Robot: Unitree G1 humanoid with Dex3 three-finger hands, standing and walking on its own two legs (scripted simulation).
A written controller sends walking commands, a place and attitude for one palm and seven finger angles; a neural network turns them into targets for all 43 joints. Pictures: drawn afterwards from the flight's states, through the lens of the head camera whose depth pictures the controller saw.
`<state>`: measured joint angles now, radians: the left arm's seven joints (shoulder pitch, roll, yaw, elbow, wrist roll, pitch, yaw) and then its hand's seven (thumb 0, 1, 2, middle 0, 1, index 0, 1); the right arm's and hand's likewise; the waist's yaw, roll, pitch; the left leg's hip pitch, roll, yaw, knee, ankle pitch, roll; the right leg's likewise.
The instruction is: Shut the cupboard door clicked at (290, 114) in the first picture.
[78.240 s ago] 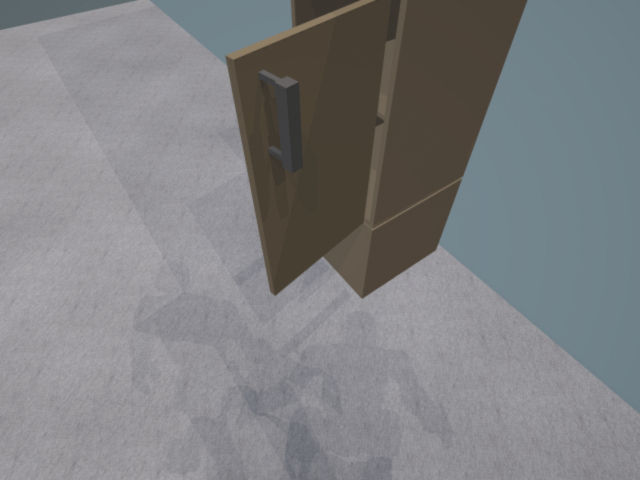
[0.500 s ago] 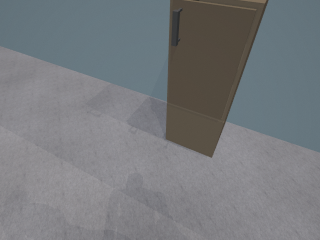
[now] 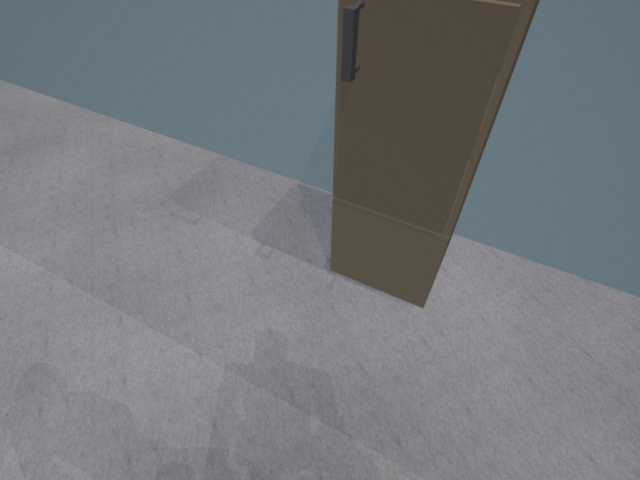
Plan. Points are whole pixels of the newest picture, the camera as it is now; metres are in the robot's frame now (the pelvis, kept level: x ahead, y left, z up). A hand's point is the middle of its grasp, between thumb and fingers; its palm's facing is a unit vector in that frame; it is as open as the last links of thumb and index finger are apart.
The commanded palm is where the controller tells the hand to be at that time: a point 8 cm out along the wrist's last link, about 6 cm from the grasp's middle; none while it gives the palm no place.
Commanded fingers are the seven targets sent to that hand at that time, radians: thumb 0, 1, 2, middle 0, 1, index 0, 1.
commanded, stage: look to check the result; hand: left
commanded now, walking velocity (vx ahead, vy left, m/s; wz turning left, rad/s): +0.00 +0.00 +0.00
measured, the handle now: (353, 42) +0.94 -0.04 +0.14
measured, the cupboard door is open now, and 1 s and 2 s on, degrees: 0 0 0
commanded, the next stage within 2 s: stand and wait in 0.28 s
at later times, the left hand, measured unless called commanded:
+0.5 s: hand out of the picture -0.01 +0.15 -0.18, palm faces +0.05 -0.99 -0.16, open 7.4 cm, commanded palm none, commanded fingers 0.00 0.90 0.90 -0.20 -0.30 -0.20 -0.30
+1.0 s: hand out of the picture +0.00 +0.15 -0.17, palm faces +0.05 -0.98 -0.18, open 7.4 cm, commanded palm none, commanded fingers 0.00 0.90 0.90 -0.20 -0.30 -0.20 -0.30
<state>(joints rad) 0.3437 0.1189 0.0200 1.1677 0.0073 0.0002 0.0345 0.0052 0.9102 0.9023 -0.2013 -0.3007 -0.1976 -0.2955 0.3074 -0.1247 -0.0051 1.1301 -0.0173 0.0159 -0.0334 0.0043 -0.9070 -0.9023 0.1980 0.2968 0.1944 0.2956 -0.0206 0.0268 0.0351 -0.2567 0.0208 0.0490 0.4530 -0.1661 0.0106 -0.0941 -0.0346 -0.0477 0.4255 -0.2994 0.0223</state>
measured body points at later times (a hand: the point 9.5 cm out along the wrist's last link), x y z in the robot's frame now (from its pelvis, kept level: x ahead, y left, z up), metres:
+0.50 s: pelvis +0.02 +0.00 +0.00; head +0.02 -0.01 +0.45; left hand -0.01 +0.21 -0.16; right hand +0.01 -0.23 -0.16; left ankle +0.05 +0.11 -0.74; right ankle -0.04 -0.13 -0.74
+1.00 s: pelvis +0.03 -0.01 +0.00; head +0.04 -0.01 +0.45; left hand +0.00 +0.21 -0.16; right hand +0.02 -0.23 -0.16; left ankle +0.05 +0.11 -0.74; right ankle -0.04 -0.13 -0.74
